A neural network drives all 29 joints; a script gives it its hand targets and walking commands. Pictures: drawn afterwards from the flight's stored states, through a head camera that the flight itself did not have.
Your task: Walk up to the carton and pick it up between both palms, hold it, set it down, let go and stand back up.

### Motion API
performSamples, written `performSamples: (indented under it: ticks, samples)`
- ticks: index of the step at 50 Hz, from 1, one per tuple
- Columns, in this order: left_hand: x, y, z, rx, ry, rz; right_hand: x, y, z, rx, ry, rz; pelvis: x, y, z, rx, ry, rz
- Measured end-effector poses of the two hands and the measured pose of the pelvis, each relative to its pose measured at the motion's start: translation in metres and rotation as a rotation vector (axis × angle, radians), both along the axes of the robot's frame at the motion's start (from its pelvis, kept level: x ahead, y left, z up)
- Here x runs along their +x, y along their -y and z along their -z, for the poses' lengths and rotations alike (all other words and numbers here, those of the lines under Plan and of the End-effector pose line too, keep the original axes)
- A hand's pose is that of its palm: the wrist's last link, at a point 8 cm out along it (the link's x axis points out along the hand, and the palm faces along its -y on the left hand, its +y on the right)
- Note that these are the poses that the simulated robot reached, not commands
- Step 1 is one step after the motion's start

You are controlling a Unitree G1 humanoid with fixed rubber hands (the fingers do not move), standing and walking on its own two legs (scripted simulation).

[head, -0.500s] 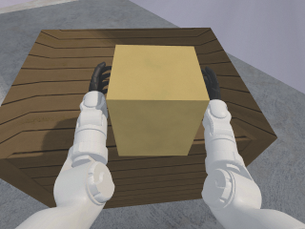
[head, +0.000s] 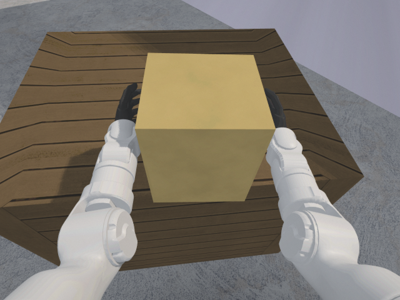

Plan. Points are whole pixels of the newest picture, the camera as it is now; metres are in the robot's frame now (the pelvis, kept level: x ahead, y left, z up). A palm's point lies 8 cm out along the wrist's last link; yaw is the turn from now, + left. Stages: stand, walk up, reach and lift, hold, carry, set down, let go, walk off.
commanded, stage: set down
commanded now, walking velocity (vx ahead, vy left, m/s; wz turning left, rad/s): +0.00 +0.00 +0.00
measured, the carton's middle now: (200, 133) +0.43 -0.01 +0.08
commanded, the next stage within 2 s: none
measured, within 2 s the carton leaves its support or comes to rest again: neither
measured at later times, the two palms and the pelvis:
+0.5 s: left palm (104, 107) +0.44 +0.18 +0.14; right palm (305, 101) +0.44 -0.22 +0.15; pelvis -0.02 -0.02 -0.01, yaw +1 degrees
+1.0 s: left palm (97, 70) +0.44 +0.17 +0.22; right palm (318, 73) +0.44 -0.21 +0.22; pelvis -0.03 -0.03 -0.01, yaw +2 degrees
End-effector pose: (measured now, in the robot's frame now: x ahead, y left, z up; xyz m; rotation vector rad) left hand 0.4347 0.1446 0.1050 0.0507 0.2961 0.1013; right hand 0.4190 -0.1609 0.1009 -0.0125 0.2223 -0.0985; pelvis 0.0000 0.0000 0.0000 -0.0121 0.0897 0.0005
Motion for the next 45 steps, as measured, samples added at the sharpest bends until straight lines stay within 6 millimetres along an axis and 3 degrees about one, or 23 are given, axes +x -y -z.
performSamples:
  ticks: [5, 13, 22, 29, 45]
  samples:
    - [0.011, 0.0, -0.003, 0.023, -0.01, -0.016, 0.014, 0.001, 0.004, 0.017, -0.047, 0.009, -0.003, 0.001, 0.005, -0.006, -0.108, 0.01]
    - [0.021, -0.011, -0.031, 0.035, -0.003, -0.024, 0.033, 0.016, -0.027, 0.018, -0.037, 0.044, -0.005, 0.006, 0.009, -0.015, -0.162, 0.002]
    - [0.012, -0.032, -0.034, 0.014, -0.004, -0.054, 0.027, 0.05, -0.047, 0.006, -0.055, 0.08, -0.014, 0.018, 0.009, -0.008, -0.165, -0.013]
    - [0.006, -0.04, -0.034, 0.004, 0.035, -0.065, 0.023, 0.055, -0.05, 0.015, -0.023, 0.045, -0.023, 0.025, 0.011, -0.002, -0.206, -0.02]
    - [0.006, -0.032, -0.103, -0.018, 0.056, -0.039, 0.016, 0.049, -0.103, 0.023, -0.024, 0.062, -0.033, 0.027, 0.009, 0.002, -0.16, -0.038]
